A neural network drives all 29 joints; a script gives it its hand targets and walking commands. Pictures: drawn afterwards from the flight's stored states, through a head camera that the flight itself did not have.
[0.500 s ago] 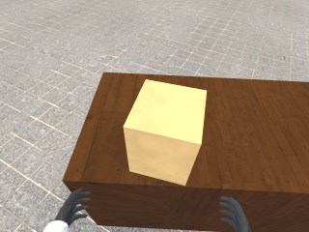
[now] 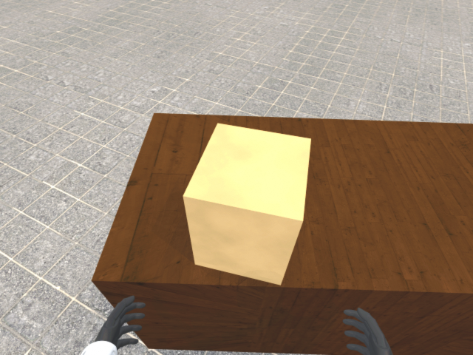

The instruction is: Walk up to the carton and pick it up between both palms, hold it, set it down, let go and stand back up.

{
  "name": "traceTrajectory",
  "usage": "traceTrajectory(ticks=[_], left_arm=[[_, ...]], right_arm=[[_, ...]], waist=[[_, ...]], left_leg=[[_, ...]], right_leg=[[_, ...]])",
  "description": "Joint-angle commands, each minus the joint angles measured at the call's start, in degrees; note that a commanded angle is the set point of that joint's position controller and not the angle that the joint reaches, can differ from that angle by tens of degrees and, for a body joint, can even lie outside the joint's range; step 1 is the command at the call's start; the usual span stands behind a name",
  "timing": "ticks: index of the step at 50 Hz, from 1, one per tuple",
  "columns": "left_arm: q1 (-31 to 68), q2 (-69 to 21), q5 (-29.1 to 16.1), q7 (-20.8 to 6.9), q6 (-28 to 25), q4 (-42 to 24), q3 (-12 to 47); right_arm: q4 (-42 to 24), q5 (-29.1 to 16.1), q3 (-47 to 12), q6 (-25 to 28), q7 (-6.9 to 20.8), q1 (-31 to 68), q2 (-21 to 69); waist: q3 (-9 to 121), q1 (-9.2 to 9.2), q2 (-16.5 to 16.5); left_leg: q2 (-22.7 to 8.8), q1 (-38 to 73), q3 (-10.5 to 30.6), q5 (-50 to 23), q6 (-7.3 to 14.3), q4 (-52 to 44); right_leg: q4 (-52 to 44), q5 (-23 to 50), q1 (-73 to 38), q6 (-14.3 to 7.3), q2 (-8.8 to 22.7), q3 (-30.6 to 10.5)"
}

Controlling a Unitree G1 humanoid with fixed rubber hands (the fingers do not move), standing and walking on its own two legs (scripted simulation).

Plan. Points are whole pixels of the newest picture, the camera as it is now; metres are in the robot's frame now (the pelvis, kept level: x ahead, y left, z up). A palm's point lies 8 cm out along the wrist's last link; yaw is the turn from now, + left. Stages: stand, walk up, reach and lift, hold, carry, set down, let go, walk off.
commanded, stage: let go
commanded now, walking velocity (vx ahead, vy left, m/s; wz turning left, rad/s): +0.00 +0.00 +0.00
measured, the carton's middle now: (249, 205) +0.43 +0.00 -0.02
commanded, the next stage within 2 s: stand in 0.34 s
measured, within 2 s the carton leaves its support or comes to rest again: neither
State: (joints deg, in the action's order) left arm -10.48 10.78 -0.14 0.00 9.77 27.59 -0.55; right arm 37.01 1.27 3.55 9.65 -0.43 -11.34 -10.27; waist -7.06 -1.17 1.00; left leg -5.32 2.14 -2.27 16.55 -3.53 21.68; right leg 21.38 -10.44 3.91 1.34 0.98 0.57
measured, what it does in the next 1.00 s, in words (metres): stands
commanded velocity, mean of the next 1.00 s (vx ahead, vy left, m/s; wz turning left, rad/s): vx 0.00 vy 0.00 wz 0.00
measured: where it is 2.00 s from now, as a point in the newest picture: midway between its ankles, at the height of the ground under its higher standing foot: outside the picture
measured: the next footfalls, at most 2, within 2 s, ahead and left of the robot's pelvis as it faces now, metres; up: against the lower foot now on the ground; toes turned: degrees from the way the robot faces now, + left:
none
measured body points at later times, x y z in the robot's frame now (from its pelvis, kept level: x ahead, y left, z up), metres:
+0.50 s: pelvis +0.00 +0.00 +0.00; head +0.02 +0.00 +0.45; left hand +0.15 +0.26 -0.09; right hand +0.13 -0.24 -0.12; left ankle -0.04 +0.15 -0.74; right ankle +0.02 -0.14 -0.74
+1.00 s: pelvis -0.02 +0.00 -0.01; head -0.02 -0.01 +0.44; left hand +0.06 +0.26 -0.12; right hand +0.09 -0.24 -0.14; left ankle -0.05 +0.15 -0.74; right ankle +0.02 -0.14 -0.74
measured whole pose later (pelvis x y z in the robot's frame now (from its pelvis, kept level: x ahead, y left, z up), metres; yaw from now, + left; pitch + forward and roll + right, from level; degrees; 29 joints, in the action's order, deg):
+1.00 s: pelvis -0.02 +0.00 -0.01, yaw +5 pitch +0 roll +0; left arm -18.1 11.9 1.4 0.1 -0.5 40.0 -1.6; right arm 47.8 2.0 2.0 -0.4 2.0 -14.9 -12.7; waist 0.9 -0.9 1.4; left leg -2.6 -12.2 2.4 17.1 -3.0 29.3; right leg 29.2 -12.8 16.1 1.9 4.2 4.3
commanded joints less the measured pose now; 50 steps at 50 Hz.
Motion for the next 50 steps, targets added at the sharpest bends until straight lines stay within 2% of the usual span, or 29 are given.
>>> traceTrajectory(ticks=[1, 6, 7, 12, 17, 18, 19, 20, 22, 23, 25, 26, 27, 29, 30, 31, 32, 33, 34, 35, 39, 40, 42, 44, 45, 46, 47, 48, 50], left_arm=[[2.51, 4.98, 0.58, 0.16, -0.31, -4.68, -2.25], [3.33, 3.72, 0.74, 0.01, 1.35, -3.16, -1.62], [3.32, 3.69, 0.46, 0.38, 0.94, -5.18, -1.58], [3.88, 4.1, 0.75, 0.77, 0.37, -4.64, -1.3], [4.34, 4.55, 0.93, 1.03, 0.33, -5.06, -1.33], [-0.22, 8.85, 3.53, 0.38, -6.01, -0.94, -4.87], [-1.66, 10.4, 2.94, 0.06, -8.21, -0.19, -4.02], [-1.41, 8.97, 2.98, 0.08, -9.05, 0.46, -4.11], [-3.33, 8.07, 2.82, 0.19, -10.48, 1.41, -2.85], [-1.63, 7.4, 2.92, 0.26, -10.81, 1.86, -2.94], [-0.91, 6.5, 2.33, -0.54, -10.46, 1.6, -2.56], [0.68, 5.67, 2.44, -0.58, -10.53, 1.5, -2.52], [-1.72, 7.07, 1.99, -0.52, -10.59, 1.78, -2.86], [-1.15, 6.96, 2.13, -0.31, -10.75, 2.7, -2.83], [-0.43, 7.4, 2.42, 0.26, -10.88, 2.0, -3.34], [-2.64, 8.62, 2.31, 0.63, -10.61, 3.28, -3.66], [-4.61, 7.81, 1.55, 0.14, -10.98, 3.57, -3.13], [-5.69, 6.8, 1.74, -0.03, -10.67, 4.86, -2.86], [-6.14, 8.35, 1.67, 0.44, -10.6, 4.45, -3.5], [-4.03, 8.18, 1.6, 0.02, -10.86, 5.22, -3.3], [-5.9, 8.86, 2.01, 0.62, -11.42, 5.46, -3.55], [-6.02, 8.84, 2.2, 0.39, -11.06, 6.61, -3.75], [-5.97, 6.59, 2.07, 0.5, -11.2, 7.03, -2.73], [-5.48, 6.67, 1.8, 0.12, -11.23, 6.01, -2.64], [-8.15, 6.38, 1.3, 0.33, -11.17, 7.98, -2.54], [-6.93, 7.76, 1.19, 0.6, -11.08, 8.26, -3.11], [-7.68, 7.25, 1.23, 0.1, -11.2, 8.57, -2.8], [-7.5, 7.68, 1.58, 0.09, -11.26, 8.43, -3.04], [-7.21, 7.53, 1.8, 0.09, -11.52, 8.27, -3.16]], right_arm=[[-3.89, 0.01, 0.82, 1.22, 0.05, 1.37, -4.85], [-3.82, 0.18, 1.39, -0.45, 0.09, 2.36, -5.44], [-4.91, -0.34, 0.9, -0.21, 0.21, 1.94, -5.31], [-6.31, 0.81, 0.87, 0.34, 0.35, 2.33, -4.64], [-3.9, 0.7, 1.55, 0.45, 0.66, 2.26, -5.35], [2.16, 0.36, 0.64, -6.29, 1.23, -2.41, -8.94], [0.74, 0.9, 0.93, -8.63, 0.99, -3.2, -7.85], [-0.42, 0.68, 0.74, -9.44, 0.54, -3.13, -7.49], [0.16, 0.05, 0.51, -9.76, 1.81, -1.96, -6.89], [1.63, 0.28, 1.08, -9.52, 2.05, -3.55, -8.71], [1.93, 0.09, 0.69, -9.21, 2.56, -3.88, -7.63], [2.09, 0.01, 1.18, -9.38, 2.64, -1.62, -8.36], [1.39, 0.21, 1.44, -9.18, 3.11, -0.63, -8.98], [2.75, -0.11, 1.1, -9.15, 3.49, -1.24, -7.96], [3.78, 0.4, 1.76, -9.31, 2.9, -2.45, -9.3], [4.23, 1.01, 1.61, -9.38, 2.69, -4.37, -9.35], [3.79, 0.67, 0.83, -9.29, 3.03, -1.02, -7.77], [4.53, 0.73, 1.1, -9.5, 3.01, -4.16, -8.55], [4.44, 1.0, 0.71, -9.18, 2.71, -3.24, -8.37], [5.69, 0.6, 0.53, -9.42, 2.98, -3.15, -8.42], [5.86, 0.95, -0.16, -9.04, 2.87, -4.04, -6.88], [6.38, 0.68, -0.15, -9.18, 3.19, -2.65, -6.53], [5.93, 0.53, 0.39, -9.11, 2.81, -3.04, -7.95], [7.32, 0.06, -0.18, -9.43, 2.79, -4.71, -8.09], [7.81, 0.68, -0.04, -9.47, 1.95, -5.08, -7.95], [7.64, 0.64, 0.1, -9.16, 1.83, -5.74, -8.84], [7.96, 1.04, -0.06, -9.19, 1.85, -2.4, -9.07], [7.16, 0.57, -0.44, -9.47, 2.2, -1.91, -7.29], [9.08, 0.3, -0.32, -9.23, 2.76, -3.95, -8.61]], waist=[[4.17, -0.33, 0.19], [1.73, 0.55, 0.18], [1.28, -0.27, 0.5], [4.53, -0.15, -2.45], [6.18, 0.11, -0.04], [4.67, 0.71, 2.48], [4.49, -0.04, 3.13], [3.35, 0.25, 4.31], [7.73, 0.1, 2.99], [9.92, 0.74, 1.84], [13.09, 0.91, -2.01], [11.57, 1.33, -0.47], [15.93, 0.32, -2.79], [13.6, 0.58, -1.99], [12.51, 1.34, -4.27], [13.36, 1.28, 0.05], [11.29, -0.53, -0.87], [10.99, 0.77, -3.18], [11.29, 0.4, -1.31], [8.02, 0.39, -4.95], [7.87, 0.71, 0.55], [7.56, 0.41, 1.89], [8.84, 0.7, -0.01], [7.91, 0.48, 1.74], [8.02, 0.72, -4.19], [4.25, 1.4, -4.84], [5.79, 0.09, 0.49], [6.15, -0.02, -2.73], [7.88, 0.64, 0.08]], left_leg=[[5.65, -9.97, -5.15, -14.4, 0.32, -3.58], [5.41, -9.01, -4.4, -13.03, 0.41, -4.25], [5.12, -9.64, -4.51, -13.32, 0.57, -4.43], [5.35, -9.05, -5.28, -13.24, 0.83, -3.29], [5.09, -7.85, -5.1, -16.18, 0.1, -2.37], [-1.45, -16.59, 0.23, -24.73, 0.46, -0.87], [-0.63, -15.32, -0.02, -16.91, 0.97, -0.68], [-1.24, -15.06, 0.26, -18.05, 1.34, -0.57], [-1.07, -14.86, 1.32, -16.11, 2.71, 0.7], [0.21, -15.36, 1.0, -13.14, 2.15, 0.42], [0.21, -15.06, 1.03, -10.84, 1.68, 2.11], [0.27, -16.21, 1.75, -14.33, 1.86, 2.5], [0.4, -14.74, 1.62, -16.3, 2.12, 2.86], [0.76, -15.22, 1.27, -16.24, 1.65, 2.62], [0.16, -16.05, 2.22, -15.92, 1.87, 3.01], [1.21, -16.63, 2.11, -13.15, 1.81, 2.53], [0.54, -18.87, 3.32, -14.15, 2.39, 2.32], [0.81, -17.35, 1.84, -10.1, 1.88, 2.25], [0.6, -15.54, 2.51, -9.43, 1.67, 2.08], [0.05, -18.74, 4.85, -11.75, 2.04, 1.38], [0.82, -17.9, 3.21, -9.61, 1.69, 1.68], [0.99, -18.41, 3.55, -8.32, 1.82, 0.36], [1.0, -18.68, 4.17, -7.63, 1.99, 1.86], [1.71, -19.71, 2.98, -3.36, 1.9, 2.33], [1.66, -19.23, 3.24, -2.62, 1.71, 2.25], [1.04, -19.22, 4.05, -3.16, 1.93, 1.66], [0.72, -20.61, 5.78, -0.38, 3.03, 0.44], [1.08, -21.12, 5.49, -1.88, 2.85, 0.77], [1.14, -19.46, 4.96, -4.09, 2.42, 1.12]], right_leg=[[-2.02, 7.51, -8.22, -1.91, -2.82, 0.88], [-2.38, 5.86, -6.81, -1.79, -2.9, 1.8], [-2.42, 6.04, -6.82, -1.97, -3.09, 1.4], [-1.96, 6.94, -7.01, -1.71, -3.13, 1.04], [-1.56, 8.42, -6.93, -2.01, -3.03, 1.28], [3.72, 15.67, -0.41, -0.3, 5.2, 2.2], [3.2, 9.53, 3.2, 0.92, 4.32, 1.47], [4.06, 8.14, 5.9, 0.73, 4.28, 0.68], [3.43, 11.11, 4.97, 1.09, 4.49, 1.36], [5.18, 7.84, 3.47, 0.71, 4.6, 0.69], [5.51, 11.73, 2.82, -0.39, 5.22, 1.27], [5.99, 15.22, 3.64, -0.98, 5.39, 1.18], [6.46, 16.04, 1.94, -0.62, 5.34, 2.21], [6.5, 9.48, 5.43, -0.3, 5.2, 2.21], [5.56, 9.95, 4.99, -0.34, 5.1, 2.18], [6.36, 8.28, 3.93, -0.24, 5.48, 1.92], [5.95, 8.14, 5.34, -0.3, 5.81, 1.6], [5.39, 7.84, 6.13, -0.37, 5.77, 1.96], [5.69, 5.26, 8.13, -0.64, 5.61, 1.76], [5.2, 6.36, 7.42, -0.69, 5.36, 2.14], [4.85, 6.98, 8.66, -1.42, 6.19, 0.82], [4.53, 1.91, 8.62, -1.03, 5.89, 1.97], [4.18, 0.33, 7.45, -1.13, 5.13, 2.81], [2.35, -1.7, 8.33, -0.57, 6.07, 0.62], [2.0, -2.67, 8.77, -0.18, 5.26, 1.73], [1.3, -3.55, 12.56, -0.69, 5.42, 1.22], [2.47, -1.93, 10.37, -0.17, 4.49, 2.07], [2.37, -1.41, 9.14, -0.6, 5.19, 1.8], [3.92, 0.52, 7.88, -1.14, 6.06, 1.38]])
